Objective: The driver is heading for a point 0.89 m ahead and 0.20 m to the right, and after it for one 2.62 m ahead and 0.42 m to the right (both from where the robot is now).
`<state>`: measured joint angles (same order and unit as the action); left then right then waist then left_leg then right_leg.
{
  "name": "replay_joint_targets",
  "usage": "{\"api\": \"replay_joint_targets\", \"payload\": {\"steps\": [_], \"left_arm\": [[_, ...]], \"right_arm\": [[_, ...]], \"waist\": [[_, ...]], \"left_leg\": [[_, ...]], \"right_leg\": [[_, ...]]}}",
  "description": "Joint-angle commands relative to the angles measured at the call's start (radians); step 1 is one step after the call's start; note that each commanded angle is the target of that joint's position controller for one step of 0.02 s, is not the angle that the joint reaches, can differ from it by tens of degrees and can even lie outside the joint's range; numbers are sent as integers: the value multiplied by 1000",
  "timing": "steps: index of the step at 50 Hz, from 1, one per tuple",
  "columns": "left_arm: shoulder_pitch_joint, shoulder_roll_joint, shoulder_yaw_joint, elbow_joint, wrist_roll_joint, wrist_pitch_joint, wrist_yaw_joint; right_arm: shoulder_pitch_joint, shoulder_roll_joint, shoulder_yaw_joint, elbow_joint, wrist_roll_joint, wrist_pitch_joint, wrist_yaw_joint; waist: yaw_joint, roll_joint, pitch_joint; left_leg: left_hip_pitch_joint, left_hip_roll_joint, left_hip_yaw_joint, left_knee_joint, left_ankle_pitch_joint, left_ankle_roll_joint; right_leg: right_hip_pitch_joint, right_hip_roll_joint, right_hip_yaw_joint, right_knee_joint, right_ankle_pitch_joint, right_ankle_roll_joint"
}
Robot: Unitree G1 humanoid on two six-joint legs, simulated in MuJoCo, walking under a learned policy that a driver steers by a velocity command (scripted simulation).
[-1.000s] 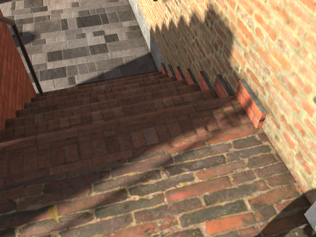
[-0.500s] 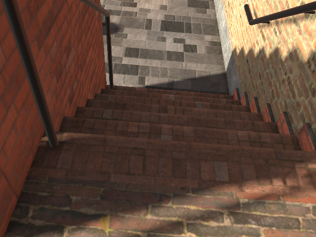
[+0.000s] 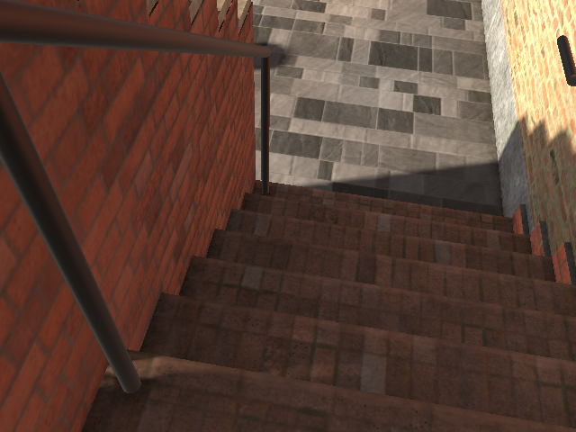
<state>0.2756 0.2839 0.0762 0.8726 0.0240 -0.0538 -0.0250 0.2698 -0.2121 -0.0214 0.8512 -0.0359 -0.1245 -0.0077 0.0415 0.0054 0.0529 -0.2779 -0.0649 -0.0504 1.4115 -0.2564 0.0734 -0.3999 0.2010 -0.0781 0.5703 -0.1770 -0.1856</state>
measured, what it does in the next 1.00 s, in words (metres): goes down, turning right: left foot, then right foot 0.18 m lower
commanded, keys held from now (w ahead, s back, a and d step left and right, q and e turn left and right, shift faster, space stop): w+e+shift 0.68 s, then w+shift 0.08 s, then q+shift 0.24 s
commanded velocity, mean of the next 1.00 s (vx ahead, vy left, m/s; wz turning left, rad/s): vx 0.90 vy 0.00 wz -0.66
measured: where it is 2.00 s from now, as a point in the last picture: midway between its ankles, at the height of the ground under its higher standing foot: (345, 275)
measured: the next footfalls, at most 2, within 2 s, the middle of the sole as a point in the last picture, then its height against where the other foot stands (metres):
left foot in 0.30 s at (241, 408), level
right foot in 0.76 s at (353, 360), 0.18 m lower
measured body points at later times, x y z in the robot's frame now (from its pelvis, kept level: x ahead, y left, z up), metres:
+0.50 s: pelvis +0.47 +0.01 +0.00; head +0.48 +0.00 +0.45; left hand +0.69 +0.25 -0.09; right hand +0.38 -0.28 -0.11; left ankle +0.46 +0.15 -0.71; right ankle +0.41 -0.08 -0.63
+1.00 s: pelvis +0.85 -0.15 -0.28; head +0.87 -0.15 +0.17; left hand +0.99 +0.03 -0.43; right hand +0.70 -0.35 -0.41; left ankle +1.02 -0.13 -0.98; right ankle +0.70 -0.12 -0.87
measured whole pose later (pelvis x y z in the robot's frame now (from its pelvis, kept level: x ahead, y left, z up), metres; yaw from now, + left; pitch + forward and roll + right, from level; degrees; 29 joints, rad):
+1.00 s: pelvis +0.85 -0.15 -0.28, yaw -41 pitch -3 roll -4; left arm 0.43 0.21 -0.02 0.94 0.14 -0.10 -0.06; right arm 0.37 -0.20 -0.02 0.92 -0.10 -0.10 0.05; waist -0.02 0.04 0.09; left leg -0.51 0.08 -0.08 0.79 0.27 -0.03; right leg -0.28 0.08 -0.17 1.31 -0.80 -0.09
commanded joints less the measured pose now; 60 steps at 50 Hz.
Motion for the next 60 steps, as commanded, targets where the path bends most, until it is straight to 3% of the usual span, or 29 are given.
{"api": "replay_joint_targets", "payload": {"steps": [1,12,13,15,16,17,18,20,27,29,33,36,38,39,41,42,44,45,46,47,48,50,51,52,53,54,56,58,60], "left_arm": [[104,52,7,-21,-8,-29,16],[332,129,12,-10,-45,-36,9],[298,136,11,-28,-36,-36,12],[15,222,40,-123,-51,-46,24],[-46,171,36,-144,-42,-55,22],[219,9,3,-145,-57,-46,39],[292,52,-8,-117,-54,-16,62],[129,97,16,-143,-2,19,33],[-98,48,6,-236,31,79,-7],[-219,11,-7,-269,19,56,-13],[-39,1,-7,-148,-32,68,-46],[196,79,12,-29,26,88,12],[349,157,32,24,18,57,37],[306,258,30,60,12,47,44],[279,215,33,83,-19,25,48],[108,155,11,44,-30,18,44],[22,147,19,50,8,-14,21],[-30,50,-2,60,-6,-44,17],[-67,-134,-122,-65,174,-89,-46],[-197,52,-64,-88,171,-93,-45],[-192,55,-80,-113,187,-96,-36],[-298,184,-50,-145,104,-96,-37],[-403,167,-52,-181,111,-97,-77],[-272,13,-67,-164,47,-90,-102],[-20,-79,-75,-214,33,-64,-113],[20,35,-46,-253,-23,-51,-88],[-115,85,-38,-358,-48,-36,-18],[-160,-104,-105,-347,73,-25,3],[-67,-159,-109,-292,74,-24,-40]], "right_arm": [[-58,-94,-3,-162,-44,-3,4],[-393,-70,33,-314,12,32,6],[-315,-98,18,-288,12,24,3],[220,-226,-42,-154,9,6,-5],[419,-312,-79,-100,-4,4,-21],[261,-308,-74,-147,-11,11,-16],[158,-246,-65,-170,0,27,-9],[20,-131,-44,-188,7,40,2],[216,-187,-70,1,35,-17,-4],[291,-114,-42,35,46,-46,-7],[94,-152,-34,8,48,-43,-10],[187,-242,-40,60,24,6,-25],[-22,-297,-84,46,18,64,-48],[108,-193,-49,-50,1,35,-46],[281,-203,-51,44,-63,17,-27],[277,-192,-52,85,-47,39,-5],[471,-102,-39,174,-46,86,-34],[403,-131,-51,165,-26,83,-35],[313,49,38,134,-72,43,49],[309,37,20,120,-46,43,78],[440,-28,-5,157,-75,49,78],[917,-105,-68,304,-81,42,77],[1141,-97,-74,385,-113,34,71],[974,-133,-78,341,-107,16,39],[581,-393,-107,166,-47,16,61],[442,-418,-122,74,-69,-2,63],[313,-225,-64,46,-39,-18,36],[386,44,28,75,-26,-15,2],[356,22,43,26,-29,-31,-8]], "waist": [[-64,113,-44],[75,-82,-7],[37,-83,-72],[-304,-141,-282],[-404,-4,-313],[-158,291,-320],[-107,249,-326],[-84,-1,-67],[-73,139,13],[-85,13,44],[67,36,-13],[159,-14,-129],[348,-148,100],[82,-202,72],[8,-33,20],[-79,134,49],[-162,-115,-18],[-172,-32,4],[-127,158,154],[-212,90,74],[-265,15,38],[-493,194,-21],[-577,287,-30],[-449,379,105],[-114,171,-80],[-93,118,-130],[-57,12,-73],[-73,-70,58],[6,-22,-9]], "left_leg": [[-378,110,-94,-26,-20,-25],[-98,13,80,-823,373,-90],[39,-31,113,-745,366,-79],[510,46,-31,-667,408,-30],[631,142,-100,-778,204,5],[673,512,-354,-776,484,67],[621,552,-544,-858,379,131],[213,432,-425,-1051,2,141],[190,359,56,-888,554,2],[142,286,161,-837,193,-53],[-317,220,342,-681,-23,-83],[-178,241,338,-102,590,-76],[-517,79,255,627,-292,-85],[-744,129,101,430,-432,-58],[-752,163,-47,101,-221,-41],[-529,151,14,-174,-102,-74],[-215,113,22,-227,67,-87],[-119,130,-28,-390,338,-84],[207,304,-116,-633,899,-143],[409,146,-34,-568,889,-136],[469,128,21,-528,736,-141],[490,44,208,-720,559,-66],[630,143,78,-755,681,14],[387,146,-53,-1106,747,84],[414,275,-540,-788,1620,346],[341,386,-696,-758,1634,506],[183,364,-759,-722,1091,420],[-86,238,-713,-758,786,250],[-747,18,-434,-748,426,181]], "right_leg": [[260,-316,639,-352,-89,-149],[205,-182,444,-271,734,7],[196,-184,432,-171,959,21],[26,-192,449,336,1003,60],[-65,-116,384,688,671,89],[-218,-80,294,904,-345,97],[-315,-125,196,981,-314,98],[-294,-217,189,874,-129,79],[-427,-263,67,618,127,21],[-409,-253,55,350,491,5],[311,-147,-90,214,966,31],[598,-86,-113,168,659,0],[709,-261,177,-241,558,-123],[845,-342,256,112,1117,1],[696,-432,387,122,837,-36],[410,-366,295,-8,780,-24],[57,-504,332,197,1072,-128],[-133,-435,258,256,624,-88],[-676,-419,107,167,174,-18],[-700,-258,-34,258,-23,66],[-691,-302,-28,343,10,86],[-406,-249,-39,1065,262,151],[-511,-230,25,1456,-48,209],[-499,-86,15,1655,-670,185],[-578,-45,138,1588,-516,242],[-680,-114,185,1621,-583,280],[-912,-203,256,1624,-578,295],[-922,-347,273,1077,-194,314],[-109,-326,94,606,426,290]]}}
Keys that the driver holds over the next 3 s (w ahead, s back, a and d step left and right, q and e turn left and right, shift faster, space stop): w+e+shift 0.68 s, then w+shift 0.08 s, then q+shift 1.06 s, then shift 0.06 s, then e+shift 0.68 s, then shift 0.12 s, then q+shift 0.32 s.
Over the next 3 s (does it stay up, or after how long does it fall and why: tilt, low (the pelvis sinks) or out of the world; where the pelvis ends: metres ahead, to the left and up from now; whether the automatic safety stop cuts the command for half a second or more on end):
stays up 1.21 -0.22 -0.55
